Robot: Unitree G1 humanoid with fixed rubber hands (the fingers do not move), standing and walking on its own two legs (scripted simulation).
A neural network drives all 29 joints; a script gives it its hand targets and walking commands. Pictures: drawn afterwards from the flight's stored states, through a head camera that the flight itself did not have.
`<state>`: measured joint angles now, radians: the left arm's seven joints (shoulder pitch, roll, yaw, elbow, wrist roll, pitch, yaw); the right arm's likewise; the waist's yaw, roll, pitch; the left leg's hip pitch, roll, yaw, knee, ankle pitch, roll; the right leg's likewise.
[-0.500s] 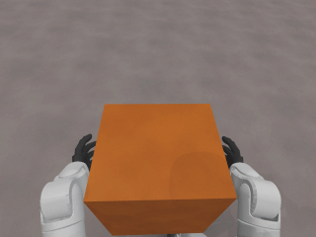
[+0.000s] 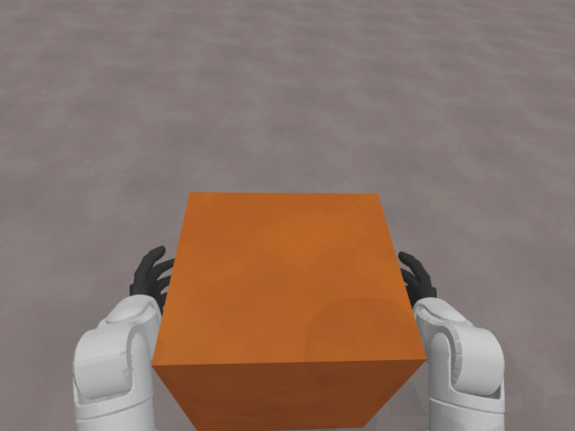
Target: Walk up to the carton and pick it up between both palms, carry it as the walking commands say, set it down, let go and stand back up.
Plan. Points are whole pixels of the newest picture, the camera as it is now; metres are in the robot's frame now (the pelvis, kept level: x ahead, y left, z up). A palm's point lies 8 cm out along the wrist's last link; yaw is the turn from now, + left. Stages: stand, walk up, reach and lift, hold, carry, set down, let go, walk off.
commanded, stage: carry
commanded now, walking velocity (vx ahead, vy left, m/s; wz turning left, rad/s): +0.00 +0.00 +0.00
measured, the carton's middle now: (283, 319) +0.27 +0.01 +0.01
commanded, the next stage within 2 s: hold in 1.64 s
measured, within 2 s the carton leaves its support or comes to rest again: neither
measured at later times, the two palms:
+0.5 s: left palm (193, 194) +0.49 +0.16 +0.05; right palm (386, 199) +0.48 -0.18 +0.05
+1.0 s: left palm (182, 186) +0.48 +0.18 +0.07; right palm (379, 188) +0.49 -0.16 +0.07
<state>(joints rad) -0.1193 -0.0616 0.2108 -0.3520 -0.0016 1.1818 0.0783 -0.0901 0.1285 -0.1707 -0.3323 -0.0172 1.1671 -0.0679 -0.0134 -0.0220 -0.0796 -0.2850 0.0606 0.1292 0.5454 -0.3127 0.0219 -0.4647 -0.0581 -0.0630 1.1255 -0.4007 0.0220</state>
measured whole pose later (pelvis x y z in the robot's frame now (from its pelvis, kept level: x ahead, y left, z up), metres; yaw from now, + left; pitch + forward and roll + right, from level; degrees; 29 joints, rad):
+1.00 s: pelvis +0.23 -0.01 -0.01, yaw +2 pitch +1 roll -1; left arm -0.13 -0.07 0.21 -0.27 0.02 1.13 0.07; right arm -0.10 0.11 -0.18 -0.26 -0.03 1.12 -0.05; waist 0.00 -0.01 -0.07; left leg -0.29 0.03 0.13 0.60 -0.33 0.03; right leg -0.36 -0.04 -0.14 0.54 -0.19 -0.02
